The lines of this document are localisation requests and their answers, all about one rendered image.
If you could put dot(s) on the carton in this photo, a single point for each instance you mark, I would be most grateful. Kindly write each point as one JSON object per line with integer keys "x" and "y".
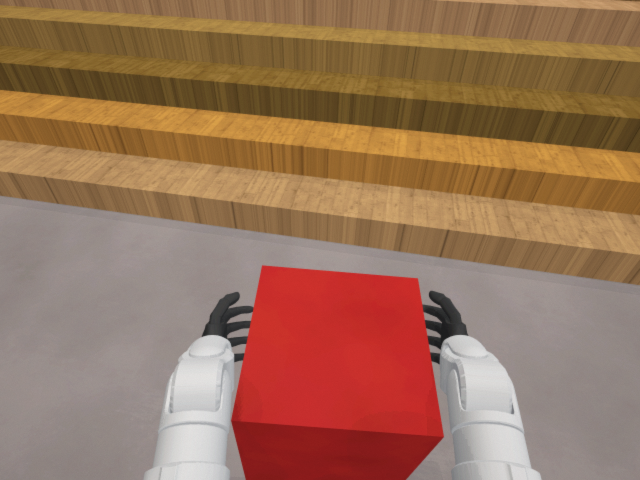
{"x": 337, "y": 380}

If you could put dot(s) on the robot left forearm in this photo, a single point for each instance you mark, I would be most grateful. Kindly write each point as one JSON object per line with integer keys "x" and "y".
{"x": 195, "y": 417}

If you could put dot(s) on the robot left hand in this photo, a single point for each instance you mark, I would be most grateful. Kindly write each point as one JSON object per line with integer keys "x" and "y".
{"x": 218, "y": 325}

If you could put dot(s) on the robot right hand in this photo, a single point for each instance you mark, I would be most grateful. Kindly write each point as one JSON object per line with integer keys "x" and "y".
{"x": 451, "y": 321}

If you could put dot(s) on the robot right forearm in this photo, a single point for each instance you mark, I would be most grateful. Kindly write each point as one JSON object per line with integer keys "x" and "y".
{"x": 485, "y": 420}

